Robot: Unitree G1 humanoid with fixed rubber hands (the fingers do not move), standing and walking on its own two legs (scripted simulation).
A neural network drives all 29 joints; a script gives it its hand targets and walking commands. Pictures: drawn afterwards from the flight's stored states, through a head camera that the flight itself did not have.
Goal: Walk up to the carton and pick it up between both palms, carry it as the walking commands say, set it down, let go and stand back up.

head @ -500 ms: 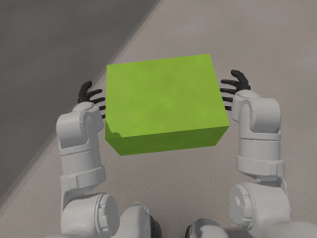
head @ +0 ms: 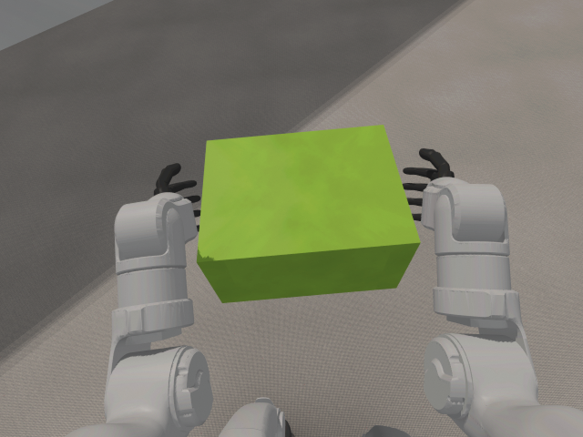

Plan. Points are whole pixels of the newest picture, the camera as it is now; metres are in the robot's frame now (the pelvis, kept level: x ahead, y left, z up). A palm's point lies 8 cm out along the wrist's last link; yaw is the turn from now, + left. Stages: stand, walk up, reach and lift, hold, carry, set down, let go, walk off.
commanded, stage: carry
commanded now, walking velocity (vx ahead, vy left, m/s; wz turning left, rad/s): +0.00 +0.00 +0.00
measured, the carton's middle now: (302, 214) +0.42 +0.01 +0.01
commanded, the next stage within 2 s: none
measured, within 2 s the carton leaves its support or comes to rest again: neither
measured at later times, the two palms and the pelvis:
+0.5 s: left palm (131, 255) +0.28 +0.19 +0.14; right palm (452, 233) +0.30 -0.15 +0.14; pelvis -0.06 +0.00 +0.01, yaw +2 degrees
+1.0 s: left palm (161, 251) +0.30 +0.17 +0.12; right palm (465, 231) +0.31 -0.18 +0.12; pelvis -0.06 -0.02 +0.00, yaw +2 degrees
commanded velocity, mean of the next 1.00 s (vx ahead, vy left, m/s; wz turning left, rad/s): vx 0.00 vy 0.00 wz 0.00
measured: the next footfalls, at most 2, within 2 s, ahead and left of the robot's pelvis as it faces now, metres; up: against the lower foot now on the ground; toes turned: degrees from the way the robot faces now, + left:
left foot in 0.08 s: +0.06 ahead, +0.12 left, +0.00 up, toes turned +6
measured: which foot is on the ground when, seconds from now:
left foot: up 0.00-0.06, down 0.08-1.00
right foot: down 0.00-1.00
